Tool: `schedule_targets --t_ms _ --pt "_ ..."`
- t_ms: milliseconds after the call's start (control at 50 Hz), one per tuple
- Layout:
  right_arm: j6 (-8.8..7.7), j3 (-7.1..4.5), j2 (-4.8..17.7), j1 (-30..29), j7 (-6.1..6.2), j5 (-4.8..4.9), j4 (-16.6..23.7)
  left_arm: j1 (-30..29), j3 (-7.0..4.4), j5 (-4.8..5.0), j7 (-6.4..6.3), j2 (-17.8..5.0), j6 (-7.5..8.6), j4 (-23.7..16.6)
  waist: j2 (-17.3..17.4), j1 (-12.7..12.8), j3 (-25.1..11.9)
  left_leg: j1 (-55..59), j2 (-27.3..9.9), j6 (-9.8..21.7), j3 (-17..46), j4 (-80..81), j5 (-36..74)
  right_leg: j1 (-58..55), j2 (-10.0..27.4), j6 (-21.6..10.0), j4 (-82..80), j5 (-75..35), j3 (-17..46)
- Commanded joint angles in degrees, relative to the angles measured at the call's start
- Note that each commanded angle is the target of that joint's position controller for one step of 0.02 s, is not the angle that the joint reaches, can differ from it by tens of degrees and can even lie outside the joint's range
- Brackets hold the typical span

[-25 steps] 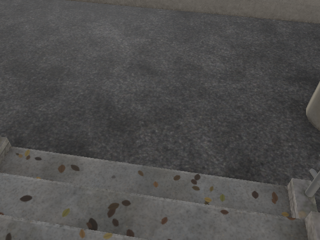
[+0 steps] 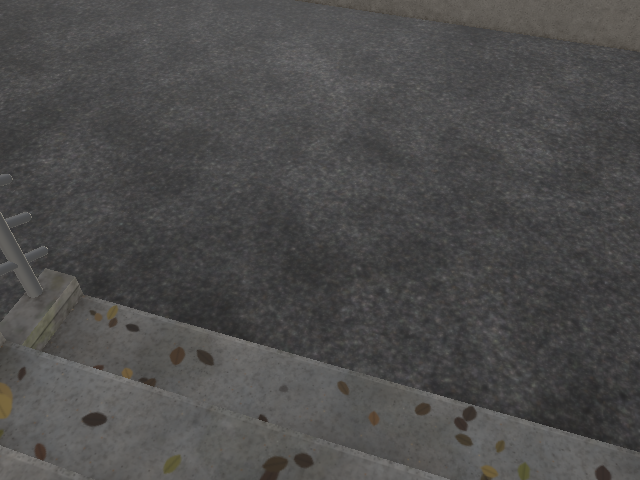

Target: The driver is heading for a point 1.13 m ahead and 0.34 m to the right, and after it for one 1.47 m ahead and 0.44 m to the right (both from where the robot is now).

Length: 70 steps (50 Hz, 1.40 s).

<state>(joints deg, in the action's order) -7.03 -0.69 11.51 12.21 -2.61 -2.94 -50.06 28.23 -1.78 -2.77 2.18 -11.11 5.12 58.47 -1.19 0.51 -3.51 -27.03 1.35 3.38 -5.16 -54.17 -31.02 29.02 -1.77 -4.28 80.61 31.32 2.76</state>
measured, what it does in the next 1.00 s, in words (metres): goes down, turning right: right foot 0.17 m lower, then left foot 0.17 m lower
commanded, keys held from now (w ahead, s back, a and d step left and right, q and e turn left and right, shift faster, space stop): w+e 0.86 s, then w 0.14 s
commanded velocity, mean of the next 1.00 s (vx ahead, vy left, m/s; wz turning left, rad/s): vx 0.50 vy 0.00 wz -0.46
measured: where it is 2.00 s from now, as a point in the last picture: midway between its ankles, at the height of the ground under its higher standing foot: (439, 442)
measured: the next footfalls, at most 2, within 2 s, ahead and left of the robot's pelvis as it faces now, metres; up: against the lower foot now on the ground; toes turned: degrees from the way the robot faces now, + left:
right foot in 0.28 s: +0.23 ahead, -0.13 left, -0.17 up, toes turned -10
left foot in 0.74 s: +0.56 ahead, +0.00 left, -0.34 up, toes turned -20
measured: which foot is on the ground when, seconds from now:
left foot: down 0.00-0.28, up 0.30-0.72, down 0.74-1.00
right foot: up 0.00-0.26, down 0.28-0.76, up 0.78-1.00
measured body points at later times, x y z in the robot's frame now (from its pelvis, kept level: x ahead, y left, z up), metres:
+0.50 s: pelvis +0.25 -0.06 -0.14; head +0.25 -0.06 +0.31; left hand +0.23 +0.16 -0.30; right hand +0.33 -0.32 -0.26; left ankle +0.39 +0.07 -0.78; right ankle +0.19 -0.13 -0.85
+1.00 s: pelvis +0.52 -0.06 -0.30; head +0.52 -0.06 +0.15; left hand +0.72 +0.09 -0.43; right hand +0.33 -0.21 -0.45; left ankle +0.53 +0.02 -1.02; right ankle +0.59 -0.26 -0.93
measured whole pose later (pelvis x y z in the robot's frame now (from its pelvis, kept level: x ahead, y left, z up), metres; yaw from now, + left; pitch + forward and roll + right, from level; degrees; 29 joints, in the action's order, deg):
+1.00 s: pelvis +0.52 -0.06 -0.30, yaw -30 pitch +2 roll +3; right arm -7.6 0.3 11.0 30.0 -1.3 -6.0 -60.4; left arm 14.6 -0.1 -4.3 5.8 -13.1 4.1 50.7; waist -2.4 -2.9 -2.8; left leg -14.3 2.6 4.7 -12.2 -33.7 -21.6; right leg 52.8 4.9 -4.7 67.9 -6.1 2.8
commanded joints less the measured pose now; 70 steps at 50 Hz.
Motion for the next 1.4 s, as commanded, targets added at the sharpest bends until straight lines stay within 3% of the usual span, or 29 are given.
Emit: schedule_targets --t_ms 20,80,100,140,240,280,300,320,360,420,500,580,620,700,740,760,780,820,840,880,940,1020,1200,1240,1280,1300,1320,1340,1400 --pt "-0.11 0.35 0.3 14.3 -1.0 -2.59 -5.0 -12.0 -0.62 -2.59 0.36 -2.1 -0.44 -10.0 -2.2 -5.2 4.8 18.2 -23.1 19.4 32.9 17.0 24.5 39.5 2.8 -0.5 0.8 -9.9 9.4" --pt "0.01 3.01 -5.9 -0.6 1.52 -3.17 1.0 1.6 1.27 -6.42 1.04 1.7 -1.32 -1.5 5.3 4.2 5.8 -17.1 -10.9 9.0 10.4 15.2 10.1 5.8 7.0 0.0 -18.7 -45.0 3.0" --pt "-0.58 3.24 -4.6 -2.0 2.49 -3.8 2.7 1.1 1.36 -4.85 1.06 2.1 0.05 -1.0 1.2 3.4 3.9 -26.3 -8.2 5.8 3.3 11.6 2.5 -7.9 6.4 1.3 -28.5 -63.2 -0.9" --pt "-0.98 2.37 1.6 8.5 3.31 -3.4 -1.9 -9.7 -0.03 -2.06 1.64 -3.1 0.59 -4.8 1.8 0.1 6.6 -26.9 -8.4 4.1 1.9 12.0 -6.7 -15.0 3.4 4.4 -34.2 -59.3 -6.7" --pt "0.91 0.9 8.2 17.0 0.56 -1.24 -7.3 -17.9 -0.33 -3.01 0.37 -5.6 -1.28 -8.9 3.4 -1.2 12.6 -0.8 -18.5 5.2 13.5 1.1 4.6 -13.8 6.4 -0.1 -54.7 -40.2 -4.2" --pt "2.58 -0.09 11.0 10.4 -2.94 -3.46 -7.6 8.4 -4.12 -2.37 0.0 -12.6 -0.47 0.0 -2.7 10.9 6.9 -3.3 -12.6 2.6 6.9 -28.6 20.1 -38.4 3.6 -4.2 -61.7 -46.9 -7.5" --pt "2.7 0.55 2.4 18.3 -4.42 -3.04 -7.9 15.4 -5.23 -3.06 0.14 -17.6 -0.39 2.3 -17.1 8.0 -6.5 -17.8 -1.6 -2.0 -0.8 -59.5 -11.5 -57.9 10.8 -16.4 -44.6 -78.7 2.3" --pt "2.17 1.5 0.9 14.2 -5.07 -1.71 -3.3 18.4 -5.47 -2.01 0.36 -18.1 0.52 2.7 -11.7 9.3 -10.5 -32.6 -0.1 -3.1 4.0 -63.5 -13.0 -67.2 15.1 -19.1 -44.6 -78.0 14.5" --pt "0.19 -0.08 6.7 0.7 -2.28 0.93 4.8 6.7 -4.16 -0.59 1.43 -13.4 1.53 0.0 -0.4 8.9 2.7 -50.2 -4.0 -3.9 10.4 -55.4 -5.6 -52.4 22.8 -19.7 -54.2 -29.1 31.2" --pt "0.95 1.21 1.6 4.7 1.72 -3.36 0.8 -11.0 2.13 -1.34 1.48 1.3 2.6 -4.6 5.6 -1.7 10.7 -24.3 -13.1 -1.3 14.3 -13.2 28.2 -5.0 14.6 -17.8 -59.4 -22.9 17.5" --pt "2.4 2.32 0.3 7.4 -0.28 -3.52 0.2 -5.5 1.92 -1.9 1.32 -6.4 2.73 -3.6 2.4 -3.1 4.0 -1.4 -6.1 -4.1 4.1 -15.7 34.6 15.0 5.4 -16.1 -46.7 -28.4 13.7" --pt "2.3 3.43 3.6 -15.6 -1.1 -4.22 5.4 12.3 3.22 -0.36 -2.63 0.7 3.22 1.1 4.0 11.2 5.4 -33.2 -8.4 -6.0 12.9 22.3 56.6 -20.0 4.4 -12.8 -31.4 -8.5 24.3" --pt "2.92 3.64 1.7 -12.2 -0.63 -2.26 7.8 3.1 3.11 -3.29 0.16 -4.6 1.86 -1.9 -2.1 3.9 6.0 6.1 -5.0 -3.8 3.7 16.2 60.0 17.6 1.0 -11.5 -36.3 -0.5 19.2" --pt "3.29 1.74 6.2 -3.1 -0.67 -1.65 7.2 1.0 1.91 -1.36 0.82 -7.0 1.59 -4.9 0.5 -0.6 11.5 20.0 -2.4 -3.0 3.2 31.6 42.0 10.9 -0.6 -8.8 -23.8 -2.6 23.9" --pt "1.51 -2.67 14.1 19.5 0.0 -0.48 -1.8 0.7 2.3 -3.75 3.88 -6.2 0.42 -4.0 -0.2 -7.4 3.0 41.4 -8.6 4.3 5.4 33.0 51.5 9.7 -2.3 -3.4 2.9 -23.1 22.2" --pt "0.97 -3.6 16.7 29.4 -0.39 -2.9 -5.2 17.7 3.3 -0.46 5.03 4.6 1.31 0.4 14.1 -3.2 -12.1 61.5 -19.1 14.9 12.0 14.3 85.5 21.9 -7.6 1.1 32.2 8.5 11.6" --pt "1.97 -3.83 18.9 23.5 -1.8 -3.01 -0.9 21.7 3.11 1.58 5.21 2.8 1.04 -2.0 13.7 -1.0 -16.5 66.2 -29.4 23.0 24.0 11.4 99.6 37.6 -8.4 2.1 49.4 12.8 6.7" --pt "3.43 -2.82 12.1 15.8 -2.33 -2.24 0.2 -1.4 1.55 0.62 2.77 -4.4 -0.47 -10.8 4.0 -5.8 -3.7 46.0 -31.6 20.1 31.0 25.2 46.5 53.0 -0.9 4.3 45.7 0.9 4.6" --pt "3.12 0.22 2.3 10.7 -1.95 -3.35 0.8 -0.1 2.44 0.16 1.45 -1.8 -1.03 -9.2 -3.4 -1.2 2.2 29.7 -27.8 14.4 24.0 28.1 36.3 44.0 4.6 2.1 32.5 -14.1 9.2" --pt "1.0 1.76 -4.0 10.4 0.53 -2.64 -1.8 1.2 3.7 -1.7 2.23 2.8 -1.44 -7.6 1.9 4.4 12.1 4.2 -17.5 7.7 12.6 34.3 29.2 29.5 10.4 -1.5 9.9 -28.2 5.5" --pt "-2.38 1.68 -0.6 15.1 2.22 -2.03 -5.7 -9.2 2.18 -1.83 4.13 -1.2 -0.68 -8.9 4.3 -2.1 9.0 -2.5 -14.8 10.6 7.9 38.7 24.4 18.7 8.0 -1.0 -15.4 -43.2 -0.5" --pt "-1.62 -0.15 8.1 15.4 0.69 -4.2 -8.9 -10.7 1.67 -2.29 4.08 -2.0 -0.44 -9.4 1.5 1.9 4.3 8.3 -17.8 9.6 9.9 30.2 46.2 20.7 5.5 -0.4 -13.3 -42.4 3.0" --pt "-0.38 1.46 2.7 27.9 2.61 -2.87 -14.4 -26.8 1.79 -2.5 2.61 -2.6 -0.55 -16.6 5.9 -4.3 5.5 22.1 -17.5 11.1 10.8 20.8 44.9 23.6 4.8 0.0 -15.5 -19.3 -5.4" --pt "-0.37 -0.01 7.9 20.0 1.84 -2.66 -11.1 -19.7 0.11 -2.43 2.29 -5.5 0.36 -15.1 6.8 1.2 4.0 5.8 -14.6 8.8 3.5 16.6 56.6 -2.2 0.3 -0.4 -17.2 -15.7 -11.4" --pt "-0.75 -3.87 16.8 2.9 -1.34 -1.76 -4.3 11.8 -4.6 -2.2 0.14 -12.6 1.73 -4.3 -1.5 17.2 -1.3 -20.6 -7.2 6.0 -3.1 -13.7 48.9 -44.2 -5.1 -2.0 -30.0 -21.3 -13.6" --pt "-0.58 -3.12 9.0 1.7 -3.46 -2.16 -1.3 20.2 -4.31 -2.44 -1.66 -15.8 2.64 -1.1 -16.4 16.7 -10.2 -29.6 1.5 2.7 -2.0 -38.9 -6.0 -54.2 9.8 -13.9 -43.0 -32.6 10.8" --pt "-1.3 -0.95 0.8 1.1 -4.22 0.07 2.1 21.3 -2.62 -2.74 -0.74 -12.6 4.11 -2.1 -8.4 14.5 -7.2 -39.0 5.4 3.8 13.6 -36.6 -8.0 -50.4 19.6 -22.4 -49.3 -37.7 35.6" --pt "-0.8 -1.36 0.4 -5.8 -2.87 0.28 5.3 12.8 -1.99 -1.39 -0.1 -9.5 4.58 -0.9 0.0 9.9 5.5 -43.9 2.1 3.7 16.5 -32.8 -3.1 -37.0 22.6 -21.2 -47.9 -33.7 36.6" --pt "1.77 -0.83 -0.4 7.8 0.27 -4.36 -0.8 -8.4 2.76 0.01 0.15 5.6 2.1 -5.0 4.0 -2.9 5.1 -29.2 -6.1 0.9 13.0 -18.5 16.9 -5.4 16.9 -13.8 -37.8 -25.9 18.3"
Over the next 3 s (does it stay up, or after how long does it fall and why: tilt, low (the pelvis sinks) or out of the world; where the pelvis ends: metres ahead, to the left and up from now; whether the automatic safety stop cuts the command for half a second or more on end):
stays up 0.87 -0.25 -0.46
